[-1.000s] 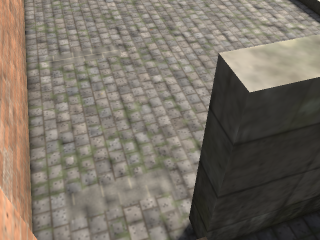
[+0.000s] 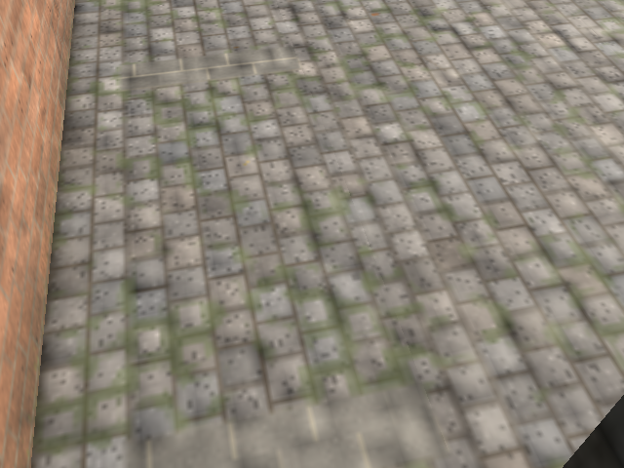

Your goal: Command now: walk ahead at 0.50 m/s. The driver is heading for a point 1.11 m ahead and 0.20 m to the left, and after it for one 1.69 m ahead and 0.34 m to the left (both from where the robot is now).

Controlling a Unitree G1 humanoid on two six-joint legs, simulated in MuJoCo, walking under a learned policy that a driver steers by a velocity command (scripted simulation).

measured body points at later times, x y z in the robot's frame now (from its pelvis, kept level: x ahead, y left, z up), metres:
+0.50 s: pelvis +0.31 +0.09 -0.20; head +0.32 +0.12 +0.25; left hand +0.36 +0.32 -0.36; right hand +0.29 -0.15 -0.34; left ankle +0.28 +0.15 -0.93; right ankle +0.37 -0.06 -0.80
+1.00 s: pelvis +0.58 +0.06 -0.19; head +0.61 +0.05 +0.26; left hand +0.61 +0.31 -0.33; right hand +0.63 -0.16 -0.34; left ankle +0.60 +0.20 -0.86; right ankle +0.61 +0.01 -0.93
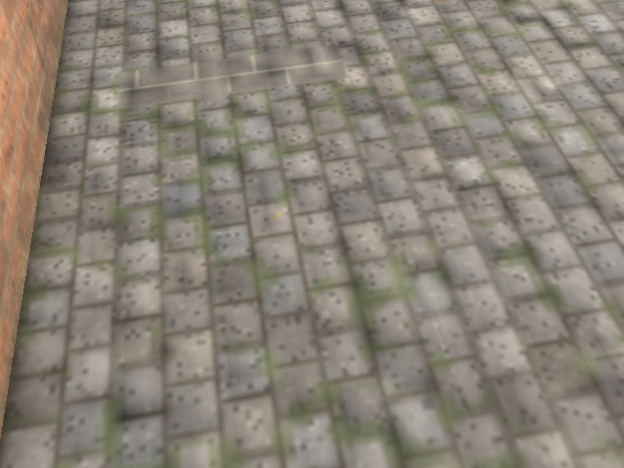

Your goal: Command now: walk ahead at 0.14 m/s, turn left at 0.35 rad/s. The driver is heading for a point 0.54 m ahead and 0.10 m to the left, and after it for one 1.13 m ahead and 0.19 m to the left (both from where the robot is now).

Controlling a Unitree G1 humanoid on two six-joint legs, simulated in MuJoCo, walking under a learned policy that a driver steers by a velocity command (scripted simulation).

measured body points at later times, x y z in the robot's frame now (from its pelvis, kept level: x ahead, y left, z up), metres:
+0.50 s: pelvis +0.08 +0.05 +0.00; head +0.09 +0.07 +0.45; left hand +0.10 +0.32 -0.14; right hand +0.18 -0.20 -0.13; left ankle +0.08 +0.11 -0.74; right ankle +0.13 -0.10 -0.68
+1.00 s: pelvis +0.27 +0.00 +0.00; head +0.28 -0.03 +0.45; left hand +0.29 +0.27 -0.11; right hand +0.36 -0.25 -0.16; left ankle +0.14 +0.10 -0.67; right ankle +0.32 -0.07 -0.74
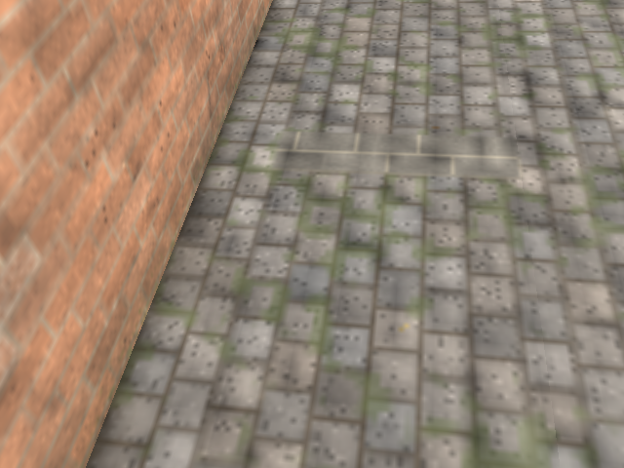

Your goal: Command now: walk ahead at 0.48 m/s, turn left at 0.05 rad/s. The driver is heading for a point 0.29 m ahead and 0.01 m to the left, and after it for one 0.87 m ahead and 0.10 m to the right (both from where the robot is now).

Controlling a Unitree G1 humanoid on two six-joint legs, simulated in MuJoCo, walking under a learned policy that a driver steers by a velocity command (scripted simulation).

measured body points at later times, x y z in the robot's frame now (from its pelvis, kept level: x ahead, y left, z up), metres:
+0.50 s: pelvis +0.25 -0.01 -0.02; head +0.29 -0.01 +0.43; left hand +0.15 +0.22 -0.16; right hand +0.42 -0.23 -0.14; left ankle +0.35 +0.05 -0.74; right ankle +0.04 -0.08 -0.70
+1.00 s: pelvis +0.42 -0.03 -0.01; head +0.43 -0.04 +0.44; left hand +0.50 +0.20 -0.15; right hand +0.40 -0.25 -0.17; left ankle +0.35 +0.05 -0.74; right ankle +0.48 -0.12 -0.74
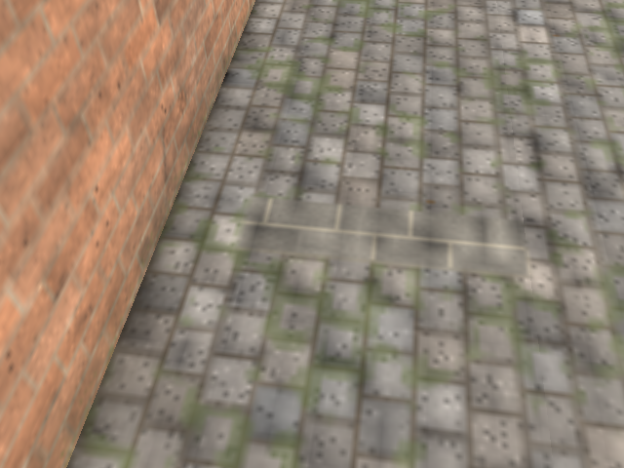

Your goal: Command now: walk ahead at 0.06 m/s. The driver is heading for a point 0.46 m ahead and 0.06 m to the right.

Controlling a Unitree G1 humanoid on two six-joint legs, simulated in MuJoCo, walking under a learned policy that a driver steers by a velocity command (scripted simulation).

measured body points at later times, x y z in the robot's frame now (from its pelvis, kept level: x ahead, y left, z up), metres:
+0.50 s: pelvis +0.01 -0.02 +0.01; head +0.02 -0.02 +0.46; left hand +0.00 +0.20 -0.15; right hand -0.03 -0.23 -0.16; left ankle -0.06 +0.08 -0.73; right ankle +0.07 -0.09 -0.73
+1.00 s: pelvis +0.02 -0.01 +0.01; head +0.01 -0.01 +0.45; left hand -0.02 +0.20 -0.16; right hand -0.05 -0.21 -0.16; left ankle -0.06 +0.08 -0.73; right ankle +0.07 -0.09 -0.73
